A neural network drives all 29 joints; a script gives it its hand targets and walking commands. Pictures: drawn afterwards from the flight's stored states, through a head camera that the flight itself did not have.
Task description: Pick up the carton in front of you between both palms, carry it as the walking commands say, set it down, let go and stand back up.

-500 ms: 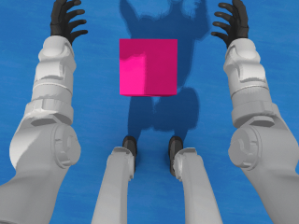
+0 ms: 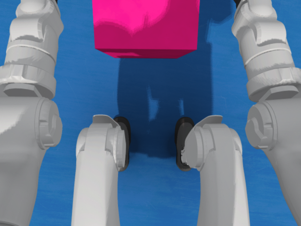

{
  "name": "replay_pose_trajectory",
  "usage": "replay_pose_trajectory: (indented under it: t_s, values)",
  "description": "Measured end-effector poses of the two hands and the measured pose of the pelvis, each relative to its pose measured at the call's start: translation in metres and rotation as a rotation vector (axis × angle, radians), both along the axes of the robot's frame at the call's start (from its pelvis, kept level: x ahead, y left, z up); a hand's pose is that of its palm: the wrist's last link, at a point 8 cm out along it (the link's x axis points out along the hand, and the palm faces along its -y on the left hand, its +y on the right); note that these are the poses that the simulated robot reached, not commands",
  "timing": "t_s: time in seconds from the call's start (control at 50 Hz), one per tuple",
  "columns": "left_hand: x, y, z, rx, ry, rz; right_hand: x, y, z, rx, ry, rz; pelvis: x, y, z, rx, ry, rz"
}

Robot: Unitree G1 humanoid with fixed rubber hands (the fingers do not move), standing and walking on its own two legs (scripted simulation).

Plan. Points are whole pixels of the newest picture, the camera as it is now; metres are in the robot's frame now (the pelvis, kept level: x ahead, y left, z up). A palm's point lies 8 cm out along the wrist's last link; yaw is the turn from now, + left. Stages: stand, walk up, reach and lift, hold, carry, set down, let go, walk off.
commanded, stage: reach and lift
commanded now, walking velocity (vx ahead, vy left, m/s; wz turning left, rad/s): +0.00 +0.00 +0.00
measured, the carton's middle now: (146, 14) +0.56 +0.03 -0.29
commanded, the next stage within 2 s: none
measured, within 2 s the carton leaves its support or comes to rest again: leaves its support in 1.08 s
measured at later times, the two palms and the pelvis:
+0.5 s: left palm (67, 1) +0.56 +0.21 -0.22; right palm (226, 3) +0.56 -0.15 -0.22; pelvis +0.00 +0.00 -0.05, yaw +0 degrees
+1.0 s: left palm (77, 1) +0.56 +0.19 -0.22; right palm (215, 4) +0.56 -0.12 -0.22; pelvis +0.00 +0.00 -0.06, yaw +0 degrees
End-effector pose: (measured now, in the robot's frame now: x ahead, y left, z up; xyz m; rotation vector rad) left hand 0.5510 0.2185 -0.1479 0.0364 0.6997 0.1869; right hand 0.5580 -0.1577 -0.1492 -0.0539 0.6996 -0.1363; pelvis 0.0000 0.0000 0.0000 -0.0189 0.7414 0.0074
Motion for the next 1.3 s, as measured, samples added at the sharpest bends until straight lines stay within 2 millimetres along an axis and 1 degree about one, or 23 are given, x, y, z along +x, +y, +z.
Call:
replay_pose_trajectory:
  t_s: [0.1, 0.22, 0.26, 0.3, 0.36, 0.44, 0.52, 0.62, 0.66, 0.7, 0.74, 0.84, 0.92, 1.02, 1.08, 1.14, 1.18, 1.22, 1.3]
  values:
    - [0.0, -0.004, -0.031, -0.007, 0.031, -0.008, 0.0, 0.004, -0.03, 0.004, 0.029, 0.007, -0.005, 0.001, -0.021, -0.001, -0.045, -0.001]
    - [0.0, -0.004, -0.07, -0.008, 0.047, -0.016, 0.0, 0.005, -0.068, 0.002, 0.048, 0.012, -0.005, 0.004, -0.04, -0.003, -0.082, 0.0]
    - [0.001, -0.004, -0.079, -0.002, 0.043, -0.017, 0.001, 0.006, -0.077, 0.006, 0.042, 0.011, -0.004, 0.005, -0.045, -0.001, -0.101, -0.004]
    - [0.002, -0.005, -0.084, 0.0, 0.036, -0.02, 0.003, 0.006, -0.082, 0.008, 0.03, 0.011, -0.002, 0.006, -0.049, -0.001, -0.117, -0.003]
    - [0.007, -0.009, -0.083, -0.005, 0.018, -0.025, 0.005, 0.006, -0.082, 0.005, 0.013, 0.014, 0.001, 0.007, -0.053, -0.001, -0.128, 0.0]
    - [0.01, -0.012, -0.074, -0.01, 0.006, -0.026, 0.007, 0.009, -0.075, 0.003, 0.007, 0.025, 0.003, 0.006, -0.054, -0.001, -0.126, 0.002]
    - [0.006, -0.014, -0.069, -0.015, 0.022, -0.027, 0.006, 0.013, -0.069, 0.008, 0.022, 0.035, 0.004, 0.004, -0.051, 0.0, -0.111, 0.003]
    - [0.002, -0.017, -0.068, -0.019, 0.031, -0.037, 0.003, 0.017, -0.067, 0.016, 0.029, 0.042, 0.002, 0.003, -0.047, 0.001, -0.097, 0.002]
    - [0.002, -0.022, -0.069, -0.023, 0.03, -0.048, 0.003, 0.021, -0.067, 0.023, 0.028, 0.049, 0.0, 0.003, -0.046, 0.002, -0.098, 0.002]
    - [0.003, -0.031, -0.07, -0.035, 0.028, -0.066, 0.002, 0.029, -0.068, 0.034, 0.025, 0.063, -0.001, 0.002, -0.045, 0.002, -0.103, 0.001]
    - [0.004, -0.035, -0.07, -0.03, 0.024, -0.058, 0.002, 0.036, -0.07, 0.037, 0.023, 0.065, -0.003, 0.002, -0.045, 0.002, -0.111, 0.0]
    - [0.007, -0.036, -0.069, -0.018, 0.028, -0.06, 0.004, 0.037, -0.069, 0.029, 0.023, 0.047, -0.005, 0.003, -0.045, 0.001, -0.138, 0.001]
    - [0.009, -0.034, -0.069, -0.036, 0.037, -0.07, 0.006, 0.038, -0.07, 0.049, 0.034, 0.059, -0.005, 0.003, -0.052, -0.002, -0.147, 0.003]
    - [0.008, -0.034, -0.071, -0.053, 0.029, -0.079, 0.005, 0.037, -0.071, 0.072, 0.027, 0.057, -0.003, 0.004, -0.059, -0.002, -0.154, -0.003]
    - [0.005, -0.037, -0.068, -0.052, 0.029, -0.071, 0.007, 0.036, -0.064, 0.052, 0.026, 0.048, -0.001, 0.005, -0.061, 0.0, -0.144, -0.004]
    - [0.002, -0.042, -0.053, -0.032, 0.013, -0.031, 0.007, 0.036, -0.045, 0.038, 0.008, 0.029, 0.001, 0.004, -0.057, -0.001, -0.126, 0.001]
    - [0.0, -0.042, -0.034, -0.047, -0.007, -0.022, 0.004, 0.036, -0.026, 0.041, -0.012, 0.025, 0.003, 0.002, -0.052, -0.002, -0.107, 0.008]
    - [-0.006, -0.04, -0.011, -0.058, -0.022, -0.007, -0.001, 0.038, -0.004, 0.051, -0.027, 0.026, 0.004, 0.0, -0.045, 0.0, -0.081, 0.019]
    - [-0.023, -0.031, 0.038, -0.064, -0.033, 0.023, -0.012, 0.047, 0.042, 0.067, -0.035, 0.039, 0.005, -0.004, -0.024, 0.003, -0.037, 0.029]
